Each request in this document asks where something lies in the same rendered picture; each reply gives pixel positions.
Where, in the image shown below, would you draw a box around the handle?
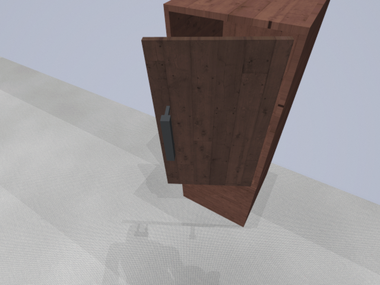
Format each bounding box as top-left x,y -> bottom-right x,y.
160,106 -> 176,161

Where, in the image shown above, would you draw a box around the cupboard door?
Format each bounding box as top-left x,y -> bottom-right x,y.
141,36 -> 294,186

